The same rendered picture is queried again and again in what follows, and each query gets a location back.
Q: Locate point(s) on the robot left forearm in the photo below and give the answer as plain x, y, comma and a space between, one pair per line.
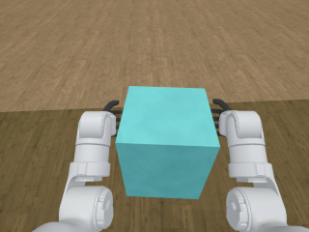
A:
91, 155

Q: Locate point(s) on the left robot upper arm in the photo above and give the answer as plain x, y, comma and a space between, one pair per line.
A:
84, 209

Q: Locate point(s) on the robot right hand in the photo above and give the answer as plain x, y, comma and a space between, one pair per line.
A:
225, 107

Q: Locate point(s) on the right robot upper arm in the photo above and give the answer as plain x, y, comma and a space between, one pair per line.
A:
257, 209

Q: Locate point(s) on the carton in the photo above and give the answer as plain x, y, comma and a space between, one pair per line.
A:
166, 142

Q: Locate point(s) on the robot right forearm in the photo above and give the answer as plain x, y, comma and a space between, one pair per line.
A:
247, 151

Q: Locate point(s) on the robot left hand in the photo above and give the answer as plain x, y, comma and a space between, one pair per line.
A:
107, 109

